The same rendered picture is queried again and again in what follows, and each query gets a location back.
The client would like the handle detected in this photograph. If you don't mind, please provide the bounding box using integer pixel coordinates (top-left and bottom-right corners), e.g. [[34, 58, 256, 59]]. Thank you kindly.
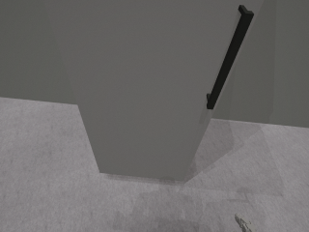
[[207, 5, 254, 110]]

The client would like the fridge door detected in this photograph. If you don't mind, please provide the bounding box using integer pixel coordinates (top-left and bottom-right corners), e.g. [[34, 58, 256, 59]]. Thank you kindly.
[[43, 0, 264, 181]]

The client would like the right robot hand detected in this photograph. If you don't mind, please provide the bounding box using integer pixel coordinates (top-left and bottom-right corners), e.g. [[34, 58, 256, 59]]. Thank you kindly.
[[233, 213, 257, 232]]

